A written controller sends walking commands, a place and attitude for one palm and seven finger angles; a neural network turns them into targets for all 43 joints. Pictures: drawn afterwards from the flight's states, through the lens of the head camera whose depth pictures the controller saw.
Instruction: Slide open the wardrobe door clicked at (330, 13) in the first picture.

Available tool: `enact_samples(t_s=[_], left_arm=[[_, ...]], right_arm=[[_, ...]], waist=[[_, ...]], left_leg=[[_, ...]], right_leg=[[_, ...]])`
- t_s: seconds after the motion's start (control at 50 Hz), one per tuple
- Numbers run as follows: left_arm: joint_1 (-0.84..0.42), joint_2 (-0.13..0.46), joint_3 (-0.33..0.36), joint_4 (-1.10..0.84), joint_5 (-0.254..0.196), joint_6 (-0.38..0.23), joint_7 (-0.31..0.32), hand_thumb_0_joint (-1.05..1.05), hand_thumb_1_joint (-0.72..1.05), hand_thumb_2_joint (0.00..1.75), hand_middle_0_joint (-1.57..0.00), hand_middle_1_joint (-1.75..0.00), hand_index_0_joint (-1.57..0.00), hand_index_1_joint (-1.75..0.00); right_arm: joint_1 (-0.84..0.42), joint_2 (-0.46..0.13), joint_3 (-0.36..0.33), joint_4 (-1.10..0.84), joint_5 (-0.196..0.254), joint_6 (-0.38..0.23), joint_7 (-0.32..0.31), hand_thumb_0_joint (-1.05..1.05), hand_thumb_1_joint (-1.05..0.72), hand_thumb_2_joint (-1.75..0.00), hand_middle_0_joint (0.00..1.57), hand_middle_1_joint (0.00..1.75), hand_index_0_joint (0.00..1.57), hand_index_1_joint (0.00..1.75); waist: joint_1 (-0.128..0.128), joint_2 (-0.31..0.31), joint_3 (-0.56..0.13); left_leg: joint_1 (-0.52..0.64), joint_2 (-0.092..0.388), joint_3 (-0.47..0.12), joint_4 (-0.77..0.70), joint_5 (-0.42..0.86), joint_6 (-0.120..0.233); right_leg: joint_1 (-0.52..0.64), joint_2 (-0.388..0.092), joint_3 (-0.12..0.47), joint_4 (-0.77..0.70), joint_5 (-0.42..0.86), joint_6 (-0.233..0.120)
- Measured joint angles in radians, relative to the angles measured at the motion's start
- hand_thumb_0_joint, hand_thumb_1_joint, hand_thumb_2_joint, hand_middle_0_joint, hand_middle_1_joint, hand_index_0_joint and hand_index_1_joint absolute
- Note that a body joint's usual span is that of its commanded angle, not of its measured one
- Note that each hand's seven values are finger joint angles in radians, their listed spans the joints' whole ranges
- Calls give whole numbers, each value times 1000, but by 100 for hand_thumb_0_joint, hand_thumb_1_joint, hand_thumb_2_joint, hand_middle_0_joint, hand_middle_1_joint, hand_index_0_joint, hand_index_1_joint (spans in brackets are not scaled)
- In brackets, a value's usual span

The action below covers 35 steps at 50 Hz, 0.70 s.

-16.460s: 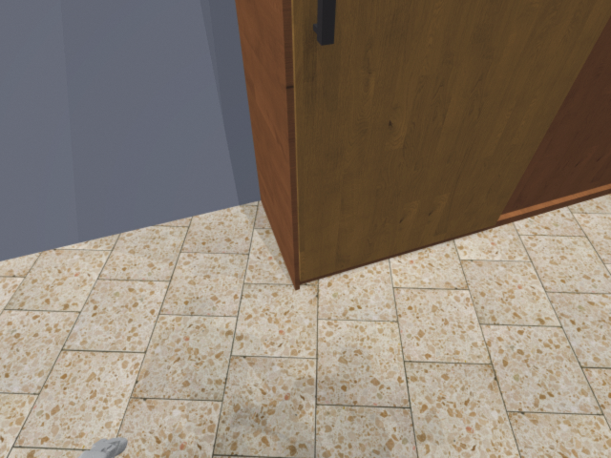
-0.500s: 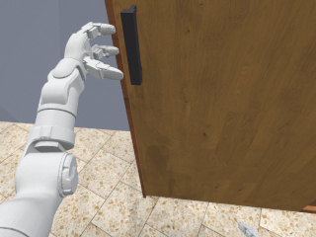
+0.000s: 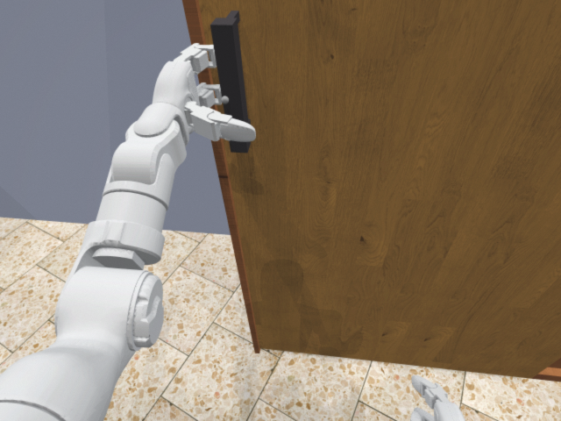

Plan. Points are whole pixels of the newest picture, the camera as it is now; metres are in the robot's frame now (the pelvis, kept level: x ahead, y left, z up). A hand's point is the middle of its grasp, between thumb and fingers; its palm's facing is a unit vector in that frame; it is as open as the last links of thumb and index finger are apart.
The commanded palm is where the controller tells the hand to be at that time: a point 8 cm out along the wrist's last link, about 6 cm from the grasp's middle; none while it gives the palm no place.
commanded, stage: feel for the door with the fingertips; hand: left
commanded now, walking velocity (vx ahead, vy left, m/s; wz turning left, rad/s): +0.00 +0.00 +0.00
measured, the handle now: (237, 85) +0.49 +0.07 +0.27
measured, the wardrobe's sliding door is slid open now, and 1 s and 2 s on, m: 0.00 0.00 0.00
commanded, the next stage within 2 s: slide the fingers in behind the handle in 0.26 s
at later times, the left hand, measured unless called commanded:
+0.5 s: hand (210, 95) +0.46 +0.11 +0.27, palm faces -0.09 -1.00 -0.02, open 13.7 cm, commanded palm +0.44 +0.16 +0.26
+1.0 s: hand (212, 107) +0.42 +0.10 +0.27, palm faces -0.10 -0.99 -0.02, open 14.0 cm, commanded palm +0.41 +0.15 +0.26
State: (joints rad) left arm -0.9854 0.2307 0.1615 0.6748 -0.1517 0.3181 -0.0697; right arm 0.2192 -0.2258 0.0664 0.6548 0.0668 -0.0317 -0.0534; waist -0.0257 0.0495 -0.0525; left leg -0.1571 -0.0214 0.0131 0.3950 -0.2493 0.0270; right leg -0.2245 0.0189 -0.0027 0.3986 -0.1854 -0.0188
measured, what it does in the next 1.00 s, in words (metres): stands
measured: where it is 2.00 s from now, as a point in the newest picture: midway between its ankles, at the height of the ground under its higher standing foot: outside the picture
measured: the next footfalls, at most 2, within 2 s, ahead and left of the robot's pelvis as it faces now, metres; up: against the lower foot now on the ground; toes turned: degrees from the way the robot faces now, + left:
none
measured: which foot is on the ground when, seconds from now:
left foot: down 0.00-1.00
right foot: down 0.00-1.00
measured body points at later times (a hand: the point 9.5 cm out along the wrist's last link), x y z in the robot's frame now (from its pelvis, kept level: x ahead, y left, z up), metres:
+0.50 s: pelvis -0.01 +0.00 +0.00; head -0.01 -0.01 +0.45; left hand +0.46 +0.16 +0.27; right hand +0.10 -0.25 -0.12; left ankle -0.03 +0.10 -0.74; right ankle +0.01 -0.11 -0.74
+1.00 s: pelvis +0.00 +0.01 +0.00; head -0.02 -0.01 +0.45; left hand +0.42 +0.15 +0.27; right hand +0.16 -0.22 -0.10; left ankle -0.03 +0.10 -0.74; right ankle +0.01 -0.11 -0.74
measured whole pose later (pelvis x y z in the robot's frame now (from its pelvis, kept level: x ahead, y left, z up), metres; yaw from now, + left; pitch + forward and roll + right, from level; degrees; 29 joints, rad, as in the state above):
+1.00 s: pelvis +0.00 +0.01 +0.00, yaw +0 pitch +0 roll +0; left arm -0.93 0.22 0.13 0.57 -0.17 0.36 -0.07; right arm 0.21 -0.23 0.06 0.66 0.07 -0.04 -0.05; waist -0.01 0.04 -0.06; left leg -0.16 -0.03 0.01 0.41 -0.26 0.04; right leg -0.21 0.01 -0.01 0.40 -0.19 -0.01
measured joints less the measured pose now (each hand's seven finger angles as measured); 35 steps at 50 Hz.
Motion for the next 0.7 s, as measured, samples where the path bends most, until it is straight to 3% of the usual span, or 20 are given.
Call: enact_samples(t_s=[0.46,0.6,0.7], left_arm=[[-119,62,-1,207,-3,-88,-46,-1,-50,30,-36,-125,-34,-124],[-70,61,11,169,-8,-116,-53,-1,-50,30,-34,-123,-33,-122],[-17,45,15,91,-9,-100,-47,-1,-50,30,-32,-121,-31,-121]], right_arm=[[77,-34,-22,56,2,-40,-17,1,-91,-89,20,30,20,30],[88,-25,-18,46,5,-51,-7,1,-91,-89,20,30,20,30],[84,-18,-14,36,7,-50,-1,1,-91,-89,20,30,20,30]], waist=[[-12,-14,4],[-15,-12,0],[-11,-9,2]], left_leg=[[-49,-4,-18,26,2,2],[-42,-4,-2,22,2,6],[-29,-4,7,19,-1,8]], right_leg=[[-33,-6,-19,4,7,1],[-32,-5,-3,4,10,5],[-23,-4,6,3,10,8]])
